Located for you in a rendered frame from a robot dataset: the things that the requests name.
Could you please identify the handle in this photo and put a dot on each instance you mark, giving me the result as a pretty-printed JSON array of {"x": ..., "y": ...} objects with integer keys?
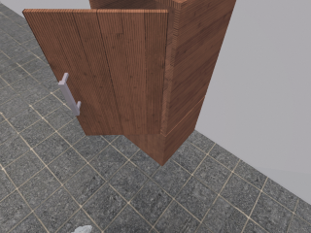
[{"x": 75, "y": 108}]

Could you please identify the cupboard door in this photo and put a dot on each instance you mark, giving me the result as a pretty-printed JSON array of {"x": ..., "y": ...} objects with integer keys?
[{"x": 115, "y": 59}]

